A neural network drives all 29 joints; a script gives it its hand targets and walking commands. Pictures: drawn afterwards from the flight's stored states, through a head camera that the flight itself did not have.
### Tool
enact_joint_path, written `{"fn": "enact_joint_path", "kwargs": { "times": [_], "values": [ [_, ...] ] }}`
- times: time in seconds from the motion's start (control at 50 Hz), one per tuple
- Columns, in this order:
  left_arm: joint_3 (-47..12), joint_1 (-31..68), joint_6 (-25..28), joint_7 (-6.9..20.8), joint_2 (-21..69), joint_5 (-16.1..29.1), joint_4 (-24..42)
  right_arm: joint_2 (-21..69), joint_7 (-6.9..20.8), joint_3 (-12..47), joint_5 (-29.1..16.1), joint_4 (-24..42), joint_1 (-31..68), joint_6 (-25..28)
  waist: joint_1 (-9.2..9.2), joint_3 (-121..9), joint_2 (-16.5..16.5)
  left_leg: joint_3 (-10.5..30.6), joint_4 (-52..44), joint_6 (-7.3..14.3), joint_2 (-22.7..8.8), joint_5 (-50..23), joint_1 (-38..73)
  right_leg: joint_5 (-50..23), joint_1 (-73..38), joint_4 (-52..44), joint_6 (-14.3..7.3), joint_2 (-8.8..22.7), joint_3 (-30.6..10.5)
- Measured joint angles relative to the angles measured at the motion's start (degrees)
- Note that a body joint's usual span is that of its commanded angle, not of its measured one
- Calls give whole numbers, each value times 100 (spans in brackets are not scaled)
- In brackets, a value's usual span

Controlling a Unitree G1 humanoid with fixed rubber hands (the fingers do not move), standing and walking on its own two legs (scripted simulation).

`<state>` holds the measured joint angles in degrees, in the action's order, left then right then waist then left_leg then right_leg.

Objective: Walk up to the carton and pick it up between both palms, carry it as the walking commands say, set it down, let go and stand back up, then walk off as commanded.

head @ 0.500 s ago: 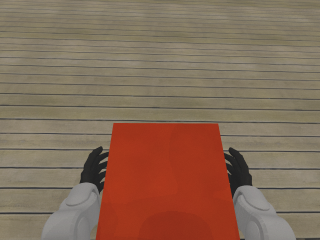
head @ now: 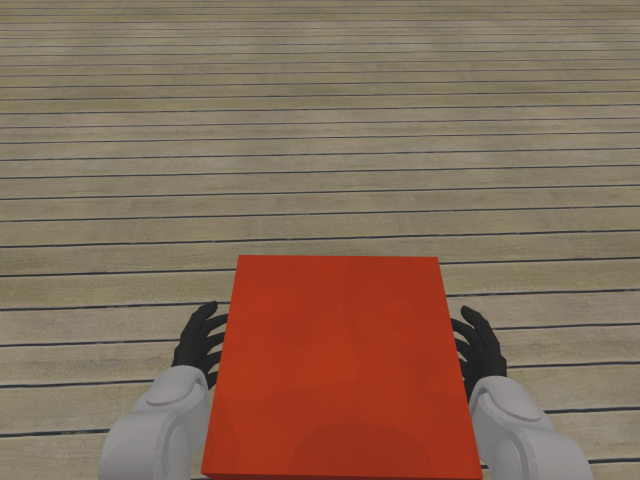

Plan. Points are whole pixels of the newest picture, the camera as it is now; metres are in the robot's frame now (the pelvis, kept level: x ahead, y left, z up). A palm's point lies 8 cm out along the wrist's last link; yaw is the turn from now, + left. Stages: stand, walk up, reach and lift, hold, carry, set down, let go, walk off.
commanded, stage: carry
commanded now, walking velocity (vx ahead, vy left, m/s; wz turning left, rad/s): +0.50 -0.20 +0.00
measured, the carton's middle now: (335, 388) +0.24 +0.00 +0.02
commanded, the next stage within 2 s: none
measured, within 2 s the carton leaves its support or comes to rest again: neither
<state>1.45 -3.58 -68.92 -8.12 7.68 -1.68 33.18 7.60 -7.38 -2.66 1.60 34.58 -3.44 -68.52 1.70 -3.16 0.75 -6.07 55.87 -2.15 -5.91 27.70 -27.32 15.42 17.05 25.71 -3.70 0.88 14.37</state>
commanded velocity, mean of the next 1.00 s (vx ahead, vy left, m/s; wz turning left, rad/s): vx -0.26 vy -0.03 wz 0.84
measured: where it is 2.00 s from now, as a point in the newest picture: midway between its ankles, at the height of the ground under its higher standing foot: outside the picture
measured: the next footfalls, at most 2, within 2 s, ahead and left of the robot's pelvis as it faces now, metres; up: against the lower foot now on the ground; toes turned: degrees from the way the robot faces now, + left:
left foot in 0.14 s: +0.18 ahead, +0.06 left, +0.00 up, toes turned +11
right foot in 0.40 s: +0.30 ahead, -0.21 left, +0.00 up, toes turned -8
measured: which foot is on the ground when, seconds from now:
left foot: up 0.00-0.12, down 0.14-0.40, up 0.42-0.74, down 0.76-1.00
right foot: down 0.00-0.18, up 0.20-0.38, down 0.40-0.80, up 0.82-1.00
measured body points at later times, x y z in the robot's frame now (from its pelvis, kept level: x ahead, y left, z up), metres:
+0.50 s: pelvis +0.26 -0.11 -0.01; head +0.31 -0.12 +0.43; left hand +0.52 +0.03 +0.05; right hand +0.51 -0.27 +0.06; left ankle +0.15 +0.02 -0.67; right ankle +0.26 -0.20 -0.74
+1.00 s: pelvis +0.41 -0.16 -0.04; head +0.48 -0.15 +0.41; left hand +0.57 +0.08 +0.02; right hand +0.70 -0.19 +0.01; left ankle +0.37 -0.06 -0.74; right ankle +0.47 -0.28 -0.72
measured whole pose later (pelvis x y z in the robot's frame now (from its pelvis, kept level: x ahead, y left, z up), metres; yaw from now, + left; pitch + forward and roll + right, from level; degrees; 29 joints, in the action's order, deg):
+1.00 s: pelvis +0.41 -0.16 -0.04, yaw +28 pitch +2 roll +1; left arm 2.0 -2.1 -66.3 -7.5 7.5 0.5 33.7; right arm 7.7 -8.3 -1.7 2.5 37.8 -4.3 -66.1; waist -1.3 7.2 2.1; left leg -4.0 47.6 1.5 0.4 23.7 -25.6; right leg 32.4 28.7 55.8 4.9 5.7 1.6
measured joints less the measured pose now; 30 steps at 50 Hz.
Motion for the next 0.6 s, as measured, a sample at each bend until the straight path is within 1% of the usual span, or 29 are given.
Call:
{"fn": "enact_joint_path", "kwargs": {
  "times": [0.06,0.12,0.14,0.16,0.18,0.2,0.22,0.24,0.26,0.28,0.3,0.32,0.34,0.36,0.38,0.4,0.42,0.44,0.46,0.48,0.52,0.56,0.6],
  "values": [
    [79,-90,73,-6,9,85,169,8,-1,125,30,79,-63,124,171,35,-22,-277,-1265,77,188,-531,-182,159,-421,-302,-24,-110,55],
    [65,-133,97,-73,11,157,293,11,-6,148,3,176,-125,188,241,-14,-132,-638,-2488,166,359,-1371,51,527,-844,-305,-19,-201,69],
    [75,-139,85,-77,9,153,329,11,-6,160,-10,170,-119,199,254,-61,-192,-702,-2670,361,391,-1718,193,730,-922,-132,-14,-209,27],
    [127,-133,64,-76,8,143,318,6,-7,195,-10,64,-80,229,259,-115,-346,-799,-2571,564,408,-1739,291,933,-882,230,2,-123,-74],
    [182,-137,55,-67,10,128,276,0,-8,228,3,-61,-15,229,245,-175,-436,-900,-2447,636,379,-1538,386,839,-686,842,55,-64,-244],
    [219,-135,54,-58,10,114,213,-6,-8,242,18,-170,41,215,196,-235,-428,-913,-2383,633,326,-1222,499,817,-386,1642,124,-106,-496],
    [239,-96,36,-56,5,111,136,-6,-9,238,32,-251,58,217,100,-265,-413,-919,-2359,543,277,-1085,619,837,-91,2403,174,-137,-708],
    [226,-28,9,-55,-5,109,51,-1,-10,207,46,-276,35,224,-17,-279,-372,-856,-2379,351,238,-1100,734,881,174,2972,224,-155,-849],
    [188,51,-18,-56,-15,108,-51,7,-10,157,58,-272,-23,234,-137,-296,-319,-783,-2450,306,213,-1037,867,921,383,3225,272,-136,-935],
    [141,133,-48,-53,-24,106,-150,16,-12,105,74,-241,-91,234,-251,-299,-267,-712,-2559,299,190,-974,1010,956,515,3116,319,-76,-982],
    [101,199,-70,-40,-30,101,-216,23,-16,69,95,-182,-145,218,-354,-275,-219,-654,-2671,281,159,-936,1154,948,579,2706,373,-4,-1017],
    [67,246,-82,-25,-33,99,-225,26,-24,43,108,-86,-171,185,-441,-218,-141,-597,-2760,294,77,-1410,1285,856,590,2140,438,26,-1022],
    [55,277,-88,-22,-34,114,-194,26,-34,31,103,-1,-176,165,-518,-141,-96,-543,-2756,221,10,-1283,1396,722,587,1566,497,54,-1007],
    [35,300,-86,-22,-33,120,-142,24,-72,35,95,92,-173,144,-585,-64,-73,-481,-2713,119,-45,-995,1481,486,583,1049,544,87,-946],
    [20,328,-92,-21,-33,127,-92,22,-78,24,90,181,-165,123,-646,4,-85,-400,-2630,21,-72,-755,1527,83,574,626,577,156,-831],
    [3,360,-92,-20,-33,136,-51,20,-84,6,85,267,-151,102,-708,55,-137,-291,-2445,-68,-63,-583,1498,-545,574,396,570,267,-712],
    [-44,390,-53,-14,-32,125,-53,13,-87,-48,68,337,-111,75,-764,122,-119,-131,-2072,-147,-95,-476,1347,-536,598,607,472,319,-551],
    [-96,427,1,-9,-34,105,-83,3,-88,-122,43,388,-36,25,-800,208,-99,28,-1484,-180,-84,-405,1097,-167,606,867,363,377,-398],
    [-132,451,43,-8,-35,81,-96,-7,-88,-185,13,415,51,-27,-806,306,-132,157,-782,-167,27,66,827,137,595,1091,281,478,-289],
    [-151,439,82,-8,-35,55,-74,-15,-90,-222,-22,424,139,-73,-792,401,-164,240,-54,-151,158,398,552,357,553,1244,231,580,-194],
    [-129,319,127,-8,-28,0,61,-24,-89,-197,-85,374,260,-100,-715,545,-160,279,1083,-144,363,614,71,638,415,1372,193,720,-13],
    [-30,178,132,-7,-18,-15,225,-29,-89,-73,-100,275,338,-76,-583,652,-102,184,1642,-157,451,515,-301,813,260,1391,186,795,160],
    [74,47,158,-5,-5,9,330,-31,-90,54,-82,188,378,-45,-429,721,-38,35,1626,-167,486,285,-540,962,95,1379,181,851,348]
  ]
}}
